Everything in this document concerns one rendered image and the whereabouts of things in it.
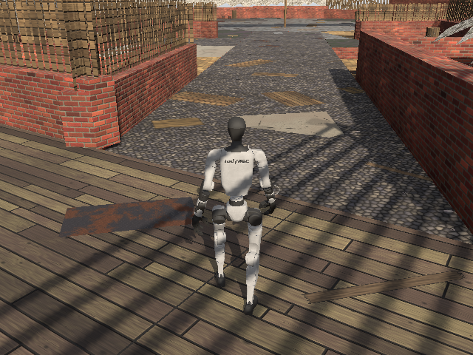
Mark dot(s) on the left robot forearm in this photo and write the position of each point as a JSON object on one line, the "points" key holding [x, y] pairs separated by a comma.
{"points": [[201, 202]]}

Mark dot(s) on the robot thigh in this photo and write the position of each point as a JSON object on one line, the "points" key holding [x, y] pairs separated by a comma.
{"points": [[219, 215], [254, 217]]}

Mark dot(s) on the robot right upper arm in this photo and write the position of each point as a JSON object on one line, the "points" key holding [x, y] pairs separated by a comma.
{"points": [[262, 165]]}

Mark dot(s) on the right robot thigh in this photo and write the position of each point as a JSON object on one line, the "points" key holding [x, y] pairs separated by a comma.
{"points": [[254, 217]]}

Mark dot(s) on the robot left hand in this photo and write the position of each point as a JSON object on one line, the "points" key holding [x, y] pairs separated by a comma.
{"points": [[196, 224]]}

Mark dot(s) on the right robot forearm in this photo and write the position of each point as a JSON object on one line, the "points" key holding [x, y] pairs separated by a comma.
{"points": [[269, 193]]}

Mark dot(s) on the robot left upper arm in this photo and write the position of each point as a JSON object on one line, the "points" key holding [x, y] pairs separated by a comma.
{"points": [[210, 167]]}

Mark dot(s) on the left robot thigh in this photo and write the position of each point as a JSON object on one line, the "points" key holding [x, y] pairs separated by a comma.
{"points": [[219, 215]]}

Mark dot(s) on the robot right hand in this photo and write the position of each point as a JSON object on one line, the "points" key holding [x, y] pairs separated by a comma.
{"points": [[265, 204]]}

